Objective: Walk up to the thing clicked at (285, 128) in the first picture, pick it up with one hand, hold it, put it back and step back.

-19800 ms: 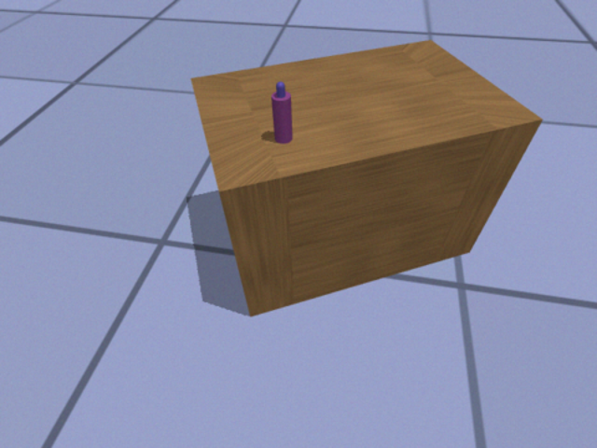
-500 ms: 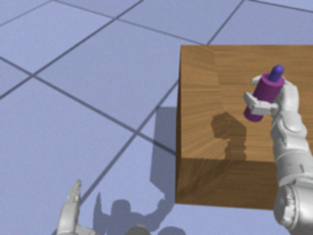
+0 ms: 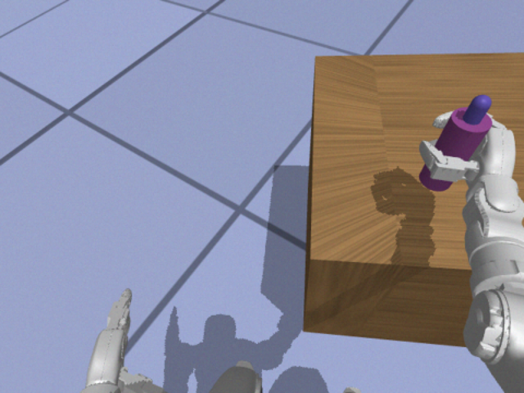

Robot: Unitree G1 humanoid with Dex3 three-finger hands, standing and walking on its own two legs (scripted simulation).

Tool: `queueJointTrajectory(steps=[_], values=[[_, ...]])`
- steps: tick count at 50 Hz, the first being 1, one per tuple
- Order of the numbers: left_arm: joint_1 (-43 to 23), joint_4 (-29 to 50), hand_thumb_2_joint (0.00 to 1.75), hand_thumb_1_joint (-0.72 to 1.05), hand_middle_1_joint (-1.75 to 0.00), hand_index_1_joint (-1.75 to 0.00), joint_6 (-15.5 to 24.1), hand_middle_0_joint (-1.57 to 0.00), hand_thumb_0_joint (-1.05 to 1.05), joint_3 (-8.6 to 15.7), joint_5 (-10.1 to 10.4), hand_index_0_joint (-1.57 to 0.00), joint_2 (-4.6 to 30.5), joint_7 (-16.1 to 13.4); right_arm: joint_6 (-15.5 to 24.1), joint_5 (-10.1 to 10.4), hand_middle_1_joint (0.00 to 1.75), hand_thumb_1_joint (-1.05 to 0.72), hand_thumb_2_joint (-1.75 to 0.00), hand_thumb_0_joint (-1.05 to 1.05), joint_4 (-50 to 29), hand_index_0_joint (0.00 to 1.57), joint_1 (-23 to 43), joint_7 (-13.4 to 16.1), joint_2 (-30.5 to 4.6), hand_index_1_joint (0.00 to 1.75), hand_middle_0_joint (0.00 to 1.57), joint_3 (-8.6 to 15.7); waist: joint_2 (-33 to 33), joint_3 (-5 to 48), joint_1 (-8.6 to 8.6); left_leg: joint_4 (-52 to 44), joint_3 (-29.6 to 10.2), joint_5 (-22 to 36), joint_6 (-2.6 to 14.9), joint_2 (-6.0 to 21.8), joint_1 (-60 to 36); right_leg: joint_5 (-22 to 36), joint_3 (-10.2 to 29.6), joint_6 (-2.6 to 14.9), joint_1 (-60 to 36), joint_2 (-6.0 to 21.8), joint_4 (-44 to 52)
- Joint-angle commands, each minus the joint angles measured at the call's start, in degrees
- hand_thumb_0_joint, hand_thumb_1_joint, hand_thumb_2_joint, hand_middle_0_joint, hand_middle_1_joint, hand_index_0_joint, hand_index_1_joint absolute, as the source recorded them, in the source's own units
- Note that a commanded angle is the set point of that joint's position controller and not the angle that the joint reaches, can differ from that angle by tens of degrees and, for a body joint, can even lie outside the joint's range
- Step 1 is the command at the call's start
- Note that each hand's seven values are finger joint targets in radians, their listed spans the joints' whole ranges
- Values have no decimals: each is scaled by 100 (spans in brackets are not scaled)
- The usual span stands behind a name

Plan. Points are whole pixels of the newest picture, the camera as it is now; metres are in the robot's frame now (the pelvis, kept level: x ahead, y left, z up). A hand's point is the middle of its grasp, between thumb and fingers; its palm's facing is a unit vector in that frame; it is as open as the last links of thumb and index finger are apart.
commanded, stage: lower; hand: right
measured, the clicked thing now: (456, 144) +0.48 -0.20 +0.09
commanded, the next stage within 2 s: loosen in 0.90 s
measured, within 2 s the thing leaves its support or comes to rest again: rests again in 0.80 s
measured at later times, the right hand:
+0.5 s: hand (425, 172) +0.49 -0.19 +0.02, palm faces +0.14 +0.99 +0.01, open 6.8 cm
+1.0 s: hand (423, 174) +0.50 -0.19 -0.01, palm faces +0.15 +0.99 +0.01, open 6.8 cm
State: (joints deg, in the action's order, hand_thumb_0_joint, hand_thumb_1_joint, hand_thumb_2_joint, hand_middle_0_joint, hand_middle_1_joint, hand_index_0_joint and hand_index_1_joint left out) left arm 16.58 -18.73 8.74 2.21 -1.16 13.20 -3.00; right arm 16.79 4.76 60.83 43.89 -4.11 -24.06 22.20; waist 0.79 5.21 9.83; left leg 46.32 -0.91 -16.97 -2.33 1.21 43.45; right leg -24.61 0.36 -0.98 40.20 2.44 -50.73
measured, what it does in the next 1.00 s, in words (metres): stands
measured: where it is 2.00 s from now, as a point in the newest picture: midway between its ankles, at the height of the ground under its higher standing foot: outside the picture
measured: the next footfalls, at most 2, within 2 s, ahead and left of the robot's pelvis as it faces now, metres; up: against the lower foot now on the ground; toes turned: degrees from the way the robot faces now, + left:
none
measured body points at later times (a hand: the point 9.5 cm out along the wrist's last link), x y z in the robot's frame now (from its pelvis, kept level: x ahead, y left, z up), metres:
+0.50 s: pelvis -0.01 +0.01 -0.03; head +0.10 -0.03 +0.40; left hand +0.14 +0.28 -0.04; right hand +0.48 -0.24 +0.02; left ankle +0.05 +0.15 -0.69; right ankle +0.00 -0.13 -0.69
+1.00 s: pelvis -0.01 +0.00 -0.05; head +0.12 -0.04 +0.38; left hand +0.15 +0.27 -0.03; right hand +0.49 -0.24 -0.01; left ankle +0.05 +0.15 -0.69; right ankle +0.00 -0.13 -0.69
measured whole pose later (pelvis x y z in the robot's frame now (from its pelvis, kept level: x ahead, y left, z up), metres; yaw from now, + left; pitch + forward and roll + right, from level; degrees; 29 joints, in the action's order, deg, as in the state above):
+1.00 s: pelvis -0.01 +0.00 -0.05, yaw +0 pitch +22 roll +3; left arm 20.4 -2.2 6.9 1.4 -4.1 14.5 -0.7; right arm 24.4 0.4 68.4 47.7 -5.2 -29.1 28.1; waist 1.2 7.4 15.0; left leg 61.0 0.4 -22.0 -1.9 0.4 61.0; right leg -30.4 2.5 -1.5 58.4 3.1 -66.7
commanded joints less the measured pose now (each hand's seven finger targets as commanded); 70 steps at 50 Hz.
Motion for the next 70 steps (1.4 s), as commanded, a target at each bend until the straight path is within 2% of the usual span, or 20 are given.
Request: queueJointTrajectory(steps=[1, 5, 10, 13, 16, 17, 20, 21, 24, 27, 29, 33, 38, 44, 45, 50, 54, 60, 62, 70], values=[[-171, 1168, 6, -56, -5, -5, 303, -6, 0, 257, 34, -5, 737, 3, 664, 115, 140, -54, -131, 0, -1572, 136, 3303, -91, -1567, 140, 134, 250, -737, 2912, -55, -247, 205, 1490, 267, -204, -1483, 1993, 22, 55, -1160, -163, 543], [288, 1140, 5, -55, -5, -5, 234, -6, 0, 603, -19, -6, 1022, 8, 678, 53, 142, -56, -132, 0, -928, 137, 2906, -111, -1535, 142, 135, 339, -565, 2527, 192, -113, 227, 1447, 255, -228, -1059, 1914, 41, 62, -963, -145, 412], [309, 1493, 5, -56, -5, -5, 217, -6, 0, 318, -79, -5, 718, 97, 931, 6, 143, -54, -133, 0, -1442, 137, 3477, -140, -1761, 143, 135, 451, -869, 3024, 146, 193, 194, 1590, 276, -225, -890, 2242, 47, 44, -946, -142, 60], [67, 1895, 6, -56, -5, -5, 257, -6, 0, 594, -99, -5, 990, 56, 1056, -48, 141, -54, -131, 0, -1679, 136, 3700, -139, -2041, 141, 134, 530, -1025, 3364, 224, 291, 151, 1513, 273, -191, -931, 1891, 22, 63, -835, -171, -56], [126, 2038, 6, -56, -5, -5, 255, -6, 0, 445, -111, -5, 943, 57, 1103, -83, 142, -51, -132, 0, -1603, 136, 3730, -154, -2017, 142, 134, 528, -1127, 3633, 207, 356, 130, 1456, 261, -206, -950, 1844, 27, 66, -818, -173, -201], [176, 1932, 7, -56, -5, -6, 255, -6, 0, 347, -124, -5, 841, 71, 1050, -98, 141, -52, -132, 0, -1069, 136, 3416, -195, -1544, 141, 134, 207, -1099, 3443, 257, 398, 160, 1403, 268, -225, -793, 1811, 34, 64, -684, -186, -229], [116, 2176, 6, -56, -5, -5, 242, -6, 0, 458, -156, -5, 1059, 54, 1170, -122, 141, -52, -131, 0, -1623, 136, 3801, -130, -2271, 141, 134, 616, -1361, 3850, 129, 465, 184, 1253, 284, -244, -667, 1911, 91, 24, -871, -152, -273], [116, 2221, 6, -55, -5, -5, 239, -5, 0, 479, -164, -5, 1057, 47, 1160, -147, 143, -52, -133, 0, -1371, 138, 3722, -130, -2256, 143, 136, 613, -1295, 3879, 237, 492, 209, 1345, 274, -260, -663, 1988, 87, 24, -922, -140, -338], [477, 1759, 5, -55, -5, -5, 168, -6, 0, 436, -191, -5, 961, 78, 1182, -101, 142, -49, -132, 0, -1060, 136, 3573, -86, -2138, 142, 134, 664, -1345, 3210, 239, 546, 207, 1116, 301, -253, -404, 1752, 93, 22, -441, -155, -357], [-15, 2335, 5, -55, -5, -5, 209, -6, 0, 320, -185, -5, 892, 55, 1291, -172, 143, -50, -133, 0, -1555, 137, 4126, -10, -2426, 143, 135, 710, -1130, 3402, 273, 499, 141, 796, 264, -229, -656, 949, 27, 106, -118, -150, -358], [230, 2301, 4, -54, -5, -5, 208, -6, 0, 203, -190, -6, 776, 84, 1265, -175, 142, -52, -132, 0, -810, 136, 3605, -27, -1950, 142, 135, 508, -949, 2904, 399, 489, 188, 661, 255, -258, -451, 796, 38, 109, 80, -143, -353], [452, 2594, 5, -55, -5, -5, 177, -6, 0, 435, -230, -5, 1018, 91, 1234, -321, 144, -51, -134, 0, -790, 137, 3505, -112, -2170, 144, 135, 534, -1401, 3642, 402, 737, 192, 1163, 283, -259, -425, 1550, 60, 52, -308, -143, -548], [300, 2681, 5, -55, -5, -5, 193, -5, 0, 730, -223, -5, 1242, 97, 1235, -197, 144, -50, -133, 0, -1025, 137, 3635, -64, -2246, 144, 135, 799, -1289, 3456, 466, 821, 265, 965, 311, -271, -198, 1416, 147, 48, -111, -107, -594], [495, 2697, 6, -56, -4, -5, 159, -5, 0, 307, -230, -4, 878, 151, 1323, -275, 141, -49, -130, 0, -886, 135, 3469, -113, -1907, 141, 133, 517, -1444, 3597, 416, 974, 291, 1105, 328, -296, -126, 1796, 154, 5, -218, -93, -716], [551, 2692, 6, -56, -4, -5, 141, -5, 0, 369, -245, -5, 903, 147, 1372, -303, 143, -49, -132, 0, -1159, 137, 3654, -100, -2245, 143, 135, 683, -1597, 3741, 398, 1009, 233, 1243, 327, -271, -217, 1904, 114, 2, -216, -109, -793], [687, 2465, 5, -56, -4, -5, 68, -5, 0, 692, -278, -5, 1163, 150, 1328, -262, 145, -52, -134, 0, -935, 140, 3516, -72, -2291, 145, 138, 871, -1613, 3447, 517, 1073, 242, 1357, 341, -278, 89, 2205, 147, -10, -158, -86, -899], [374, 2862, 2, -51, -5, -4, 43, -6, 0, 582, -238, -7, 1037, 172, 1313, -307, 119, -34, -105, 0, -683, 131, 3361, -46, -2036, 119, 131, 729, -1165, 3241, 631, 997, 241, 1028, 317, -261, -71, 1372, 122, 69, 282, -91, -850], [652, 2894, 2, -51, -5, -4, -28, -6, 0, 582, -223, -7, 1022, 194, 1248, -344, 102, -13, -77, 0, -753, 122, 3446, -67, -2109, 102, 122, 702, -1243, 3436, 566, 957, 217, 878, 282, -255, -244, 1041, 78, 99, 350, -143, -836], [595, 2894, 3, -52, -5, -4, -28, -6, 0, 561, -219, -7, 1017, 175, 1260, -327, 95, -8, -67, 0, -1003, 119, 3604, -45, -2325, 95, 120, 815, -1345, 3446, 547, 991, 252, 843, 299, -270, -112, 1116, 110, 76, 282, -128, -818], [577, 2821, 5, -54, -5, -5, -50, -5, 0, 592, -250, -5, 1083, 175, 1171, -390, 68, 19, -42, 0, -557, 94, 3338, -41, -2095, 68, 94, 689, -1392, 3271, 527, 1074, 303, 867, 326, -296, 163, 1405, 156, 36, 210, -93, -840]])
